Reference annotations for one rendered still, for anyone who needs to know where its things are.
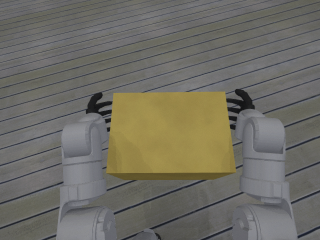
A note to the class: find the robot left hand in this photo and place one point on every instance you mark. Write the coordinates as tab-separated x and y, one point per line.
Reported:
92	107

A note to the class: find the left robot upper arm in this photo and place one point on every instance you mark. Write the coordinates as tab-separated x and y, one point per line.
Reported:
88	223

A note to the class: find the carton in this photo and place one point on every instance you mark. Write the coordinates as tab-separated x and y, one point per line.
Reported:
170	136

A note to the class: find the robot left forearm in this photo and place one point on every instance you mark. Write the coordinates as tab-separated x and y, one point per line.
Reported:
81	151

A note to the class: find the right robot upper arm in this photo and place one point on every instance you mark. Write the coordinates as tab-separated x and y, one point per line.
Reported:
262	222

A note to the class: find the robot left shin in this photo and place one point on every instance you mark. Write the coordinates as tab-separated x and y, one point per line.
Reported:
149	231

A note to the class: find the robot right hand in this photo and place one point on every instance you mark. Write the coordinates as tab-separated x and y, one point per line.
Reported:
247	103

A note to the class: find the robot right forearm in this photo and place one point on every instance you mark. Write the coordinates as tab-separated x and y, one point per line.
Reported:
264	152

